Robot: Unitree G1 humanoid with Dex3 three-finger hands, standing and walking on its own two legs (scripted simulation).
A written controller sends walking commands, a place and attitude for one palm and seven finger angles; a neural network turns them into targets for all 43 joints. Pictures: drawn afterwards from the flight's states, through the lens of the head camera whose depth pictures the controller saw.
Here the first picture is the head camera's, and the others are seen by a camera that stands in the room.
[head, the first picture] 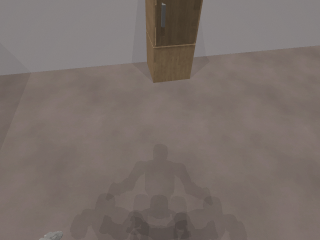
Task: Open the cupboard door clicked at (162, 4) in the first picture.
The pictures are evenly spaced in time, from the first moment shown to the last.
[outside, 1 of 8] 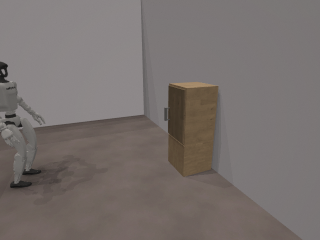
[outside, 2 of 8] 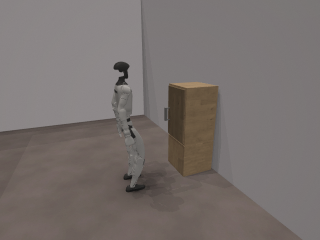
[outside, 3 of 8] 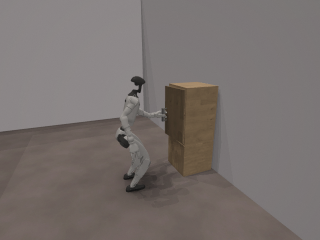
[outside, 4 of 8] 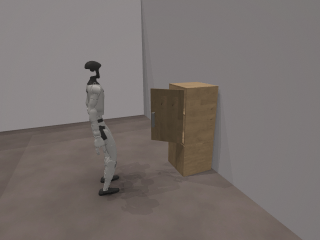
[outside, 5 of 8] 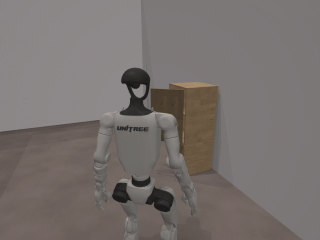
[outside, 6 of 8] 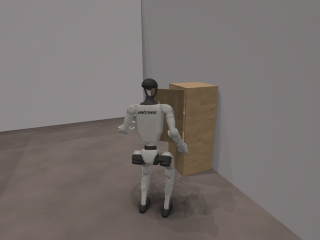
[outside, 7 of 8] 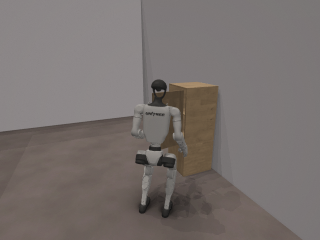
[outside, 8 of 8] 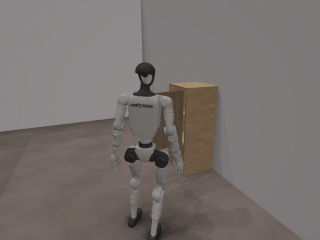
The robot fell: no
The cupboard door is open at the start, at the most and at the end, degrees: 0 98 98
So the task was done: yes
